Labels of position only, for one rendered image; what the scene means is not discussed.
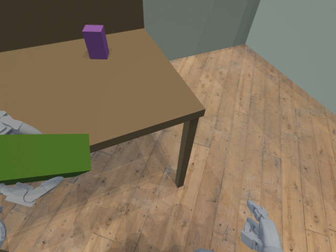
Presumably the right robot hand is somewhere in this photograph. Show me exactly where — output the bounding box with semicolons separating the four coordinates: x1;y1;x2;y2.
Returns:
241;200;282;252

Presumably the sponge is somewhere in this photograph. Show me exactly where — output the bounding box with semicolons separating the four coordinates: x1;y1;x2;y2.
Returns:
0;134;91;185

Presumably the left robot hand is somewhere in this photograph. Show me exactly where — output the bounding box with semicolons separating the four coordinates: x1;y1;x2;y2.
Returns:
0;111;64;207

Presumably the table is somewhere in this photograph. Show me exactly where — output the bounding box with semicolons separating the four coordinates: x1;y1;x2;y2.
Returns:
0;0;205;252

